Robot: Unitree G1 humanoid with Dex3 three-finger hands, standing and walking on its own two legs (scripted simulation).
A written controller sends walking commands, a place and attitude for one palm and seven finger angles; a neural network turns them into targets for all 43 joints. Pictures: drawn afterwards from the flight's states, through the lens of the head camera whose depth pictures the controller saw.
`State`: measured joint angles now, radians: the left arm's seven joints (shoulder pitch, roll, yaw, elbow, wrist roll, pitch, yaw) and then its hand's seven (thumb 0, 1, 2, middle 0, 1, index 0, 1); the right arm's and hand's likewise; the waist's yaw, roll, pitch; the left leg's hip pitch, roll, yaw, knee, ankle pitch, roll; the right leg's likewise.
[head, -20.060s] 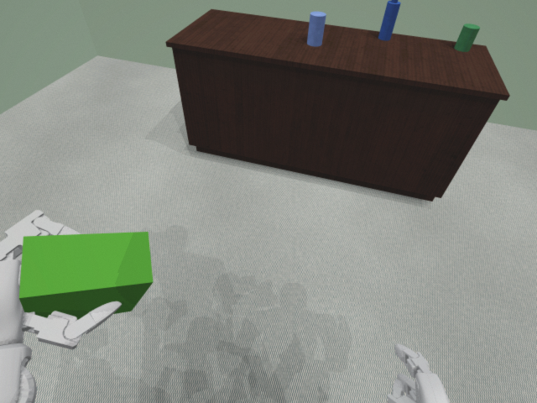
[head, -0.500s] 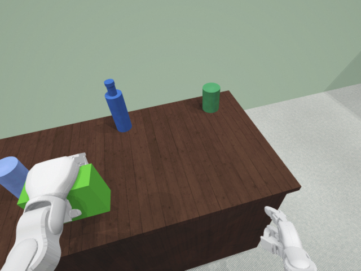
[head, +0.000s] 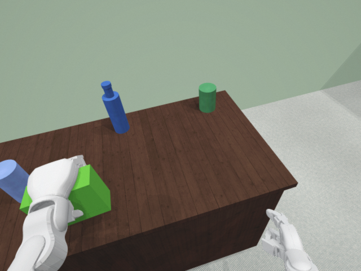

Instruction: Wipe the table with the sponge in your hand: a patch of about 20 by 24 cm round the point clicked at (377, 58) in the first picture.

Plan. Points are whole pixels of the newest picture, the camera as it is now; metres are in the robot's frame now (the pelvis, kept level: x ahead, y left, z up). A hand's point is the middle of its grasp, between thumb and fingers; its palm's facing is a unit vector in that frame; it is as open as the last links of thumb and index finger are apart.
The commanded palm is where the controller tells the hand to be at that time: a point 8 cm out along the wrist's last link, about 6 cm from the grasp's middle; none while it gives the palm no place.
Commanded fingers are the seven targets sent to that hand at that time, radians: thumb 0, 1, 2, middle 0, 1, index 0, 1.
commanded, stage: move the sponge above the wiping area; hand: left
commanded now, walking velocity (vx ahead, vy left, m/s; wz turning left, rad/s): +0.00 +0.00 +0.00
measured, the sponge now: (74, 202) +0.22 +0.29 +0.04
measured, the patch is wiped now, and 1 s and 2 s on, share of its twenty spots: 0.00 0.00 0.00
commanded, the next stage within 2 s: none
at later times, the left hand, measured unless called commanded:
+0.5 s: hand (73, 197) +0.22 +0.29 +0.06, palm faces -0.02 -0.11 -0.99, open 9.7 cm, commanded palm +0.20 +0.28 +0.12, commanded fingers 0.00 0.10 1.30 -1.20 -1.60 -1.20 -1.60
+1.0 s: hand (75, 198) +0.23 +0.29 +0.04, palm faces -0.05 -0.11 -0.99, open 9.7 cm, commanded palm +0.20 +0.29 +0.11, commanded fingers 0.00 0.10 1.30 -1.20 -1.60 -1.20 -1.60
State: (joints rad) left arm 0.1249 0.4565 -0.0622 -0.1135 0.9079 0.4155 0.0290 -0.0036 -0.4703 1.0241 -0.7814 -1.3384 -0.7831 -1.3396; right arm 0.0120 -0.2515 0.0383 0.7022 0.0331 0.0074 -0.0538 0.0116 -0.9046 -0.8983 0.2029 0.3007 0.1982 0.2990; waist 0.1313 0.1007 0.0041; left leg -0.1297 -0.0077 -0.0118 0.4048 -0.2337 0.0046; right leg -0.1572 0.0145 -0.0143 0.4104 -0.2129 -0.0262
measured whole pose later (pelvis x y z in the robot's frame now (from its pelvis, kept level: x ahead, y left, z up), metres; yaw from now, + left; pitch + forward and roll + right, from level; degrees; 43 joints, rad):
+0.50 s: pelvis +0.00 +0.01 +0.00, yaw +0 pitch -2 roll +0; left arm 0.11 0.43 -0.10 -0.04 0.93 0.38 0.05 0.00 -0.47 1.03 -0.78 -1.34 -0.78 -1.34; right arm 0.01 -0.25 0.03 0.71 0.03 -0.01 -0.06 0.01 -0.90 -0.90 0.20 0.30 0.20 0.30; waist 0.13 0.09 0.00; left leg -0.14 -0.02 -0.01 0.40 -0.23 0.02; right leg -0.17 0.00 -0.01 0.41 -0.20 -0.01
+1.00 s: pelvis +0.00 +0.00 +0.00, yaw +0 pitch -1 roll +0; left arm 0.13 0.43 -0.07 0.01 0.94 0.32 0.08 0.00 -0.47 1.03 -0.78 -1.34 -0.78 -1.34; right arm 0.04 -0.25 0.01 0.72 0.03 -0.02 -0.06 0.01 -0.90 -0.90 0.20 0.30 0.20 0.30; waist 0.13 0.08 -0.01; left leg -0.16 -0.01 -0.01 0.42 -0.24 0.01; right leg -0.18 0.01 -0.01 0.41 -0.21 -0.02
